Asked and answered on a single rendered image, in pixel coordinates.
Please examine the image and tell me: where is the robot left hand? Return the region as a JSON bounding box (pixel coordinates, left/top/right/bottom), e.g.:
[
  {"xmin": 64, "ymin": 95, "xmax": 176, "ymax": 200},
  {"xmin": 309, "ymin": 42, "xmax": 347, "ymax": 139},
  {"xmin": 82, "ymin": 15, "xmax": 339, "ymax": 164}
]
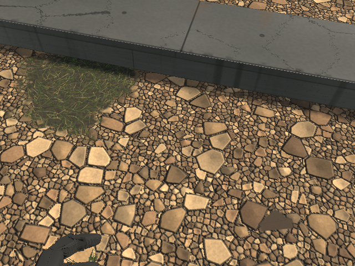
[{"xmin": 35, "ymin": 233, "xmax": 102, "ymax": 266}]

